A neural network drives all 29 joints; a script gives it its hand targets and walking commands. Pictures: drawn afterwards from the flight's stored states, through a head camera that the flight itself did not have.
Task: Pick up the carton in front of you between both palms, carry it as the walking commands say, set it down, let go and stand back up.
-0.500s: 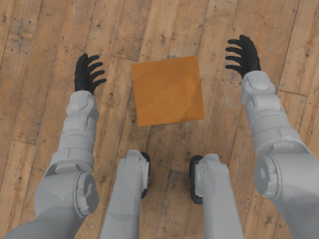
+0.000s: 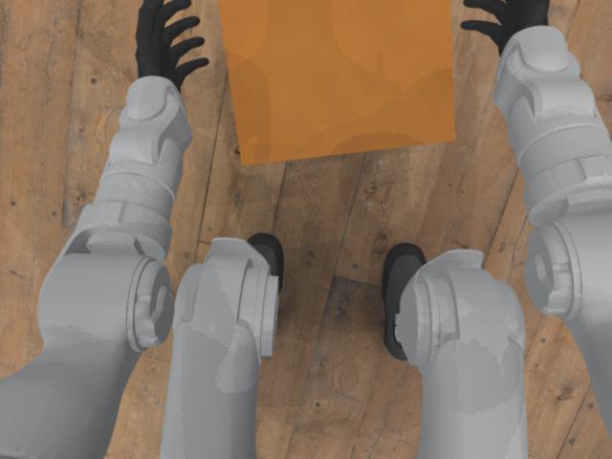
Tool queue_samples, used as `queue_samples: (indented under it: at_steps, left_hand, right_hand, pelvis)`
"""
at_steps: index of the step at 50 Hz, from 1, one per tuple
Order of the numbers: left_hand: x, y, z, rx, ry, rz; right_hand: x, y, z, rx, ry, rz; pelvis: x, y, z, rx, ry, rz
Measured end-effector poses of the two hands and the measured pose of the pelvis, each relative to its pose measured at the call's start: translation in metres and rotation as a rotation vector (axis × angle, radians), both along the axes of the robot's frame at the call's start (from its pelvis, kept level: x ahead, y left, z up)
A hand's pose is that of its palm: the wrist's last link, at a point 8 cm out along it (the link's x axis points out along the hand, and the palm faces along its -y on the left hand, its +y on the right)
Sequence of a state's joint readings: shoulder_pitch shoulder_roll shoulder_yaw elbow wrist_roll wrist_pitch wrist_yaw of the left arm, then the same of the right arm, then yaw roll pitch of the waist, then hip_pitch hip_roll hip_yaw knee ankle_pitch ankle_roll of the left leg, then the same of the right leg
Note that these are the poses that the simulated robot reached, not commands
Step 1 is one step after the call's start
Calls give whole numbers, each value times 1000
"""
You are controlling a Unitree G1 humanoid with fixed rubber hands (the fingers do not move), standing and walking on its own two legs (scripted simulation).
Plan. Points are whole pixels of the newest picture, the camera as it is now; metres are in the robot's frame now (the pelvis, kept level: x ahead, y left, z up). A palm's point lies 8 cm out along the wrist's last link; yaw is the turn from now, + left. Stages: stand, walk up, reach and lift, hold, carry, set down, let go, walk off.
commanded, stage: reach and lift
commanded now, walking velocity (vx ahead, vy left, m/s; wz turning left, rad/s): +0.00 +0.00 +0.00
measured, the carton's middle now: (334, 73) +0.51 +0.01 -0.26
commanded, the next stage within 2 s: none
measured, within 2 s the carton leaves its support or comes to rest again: leaves its support in 0.86 s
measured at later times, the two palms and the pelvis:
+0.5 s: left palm (172, 68) +0.50 +0.19 -0.19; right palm (489, 32) +0.54 -0.15 -0.20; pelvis +0.01 +0.00 -0.01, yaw +1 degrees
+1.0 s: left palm (184, 45) +0.51 +0.16 -0.15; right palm (496, 18) +0.54 -0.14 -0.16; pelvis +0.01 +0.00 -0.02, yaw +0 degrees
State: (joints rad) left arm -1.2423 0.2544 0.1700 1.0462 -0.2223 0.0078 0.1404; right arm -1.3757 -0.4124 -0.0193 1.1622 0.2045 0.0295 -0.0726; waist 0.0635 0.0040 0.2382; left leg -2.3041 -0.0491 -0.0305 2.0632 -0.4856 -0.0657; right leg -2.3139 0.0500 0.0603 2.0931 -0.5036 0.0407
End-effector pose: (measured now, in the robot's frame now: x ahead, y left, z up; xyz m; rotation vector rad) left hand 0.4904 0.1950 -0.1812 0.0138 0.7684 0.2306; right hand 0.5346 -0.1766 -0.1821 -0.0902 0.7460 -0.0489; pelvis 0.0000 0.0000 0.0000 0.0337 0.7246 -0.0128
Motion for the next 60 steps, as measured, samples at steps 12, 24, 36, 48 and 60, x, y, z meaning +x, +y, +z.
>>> queue_samples:
  at_steps: [12, 24, 36, 48, 60]
  left_hand:
    - [20, -8, -13, -5, -12, -27]
    - [11, -8, -11, 12, -8, -9]
    - [25, -35, -5, -24, -18, 2]
    - [27, -37, 20, -58, -59, 28]
    - [-2, -46, 129, -83, -110, 31]
  right_hand:
    - [9, 4, -20, 14, -39, 1]
    - [3, 18, -18, 29, -14, 39]
    - [6, 38, -14, 14, -2, 45]
    - [5, 35, 10, 23, -24, 25]
    - [-25, 26, 129, 58, -69, -40]
  pelvis:
    - [10, 0, -18, 2, -54, 13]
    - [12, -4, -15, 5, -25, 8]
    - [6, -1, -12, -1, -41, 10]
    - [10, -1, -23, -3, -67, 5]
    - [3, -1, 23, -9, -56, -14]
